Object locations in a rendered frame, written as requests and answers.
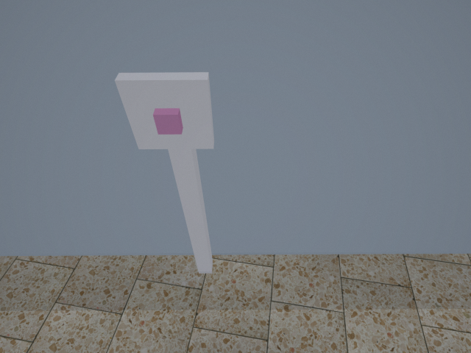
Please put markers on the panel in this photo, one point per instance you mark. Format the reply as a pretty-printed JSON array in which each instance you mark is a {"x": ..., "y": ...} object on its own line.
[{"x": 141, "y": 93}]

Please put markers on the button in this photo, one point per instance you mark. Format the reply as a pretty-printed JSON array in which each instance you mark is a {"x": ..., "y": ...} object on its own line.
[{"x": 168, "y": 121}]

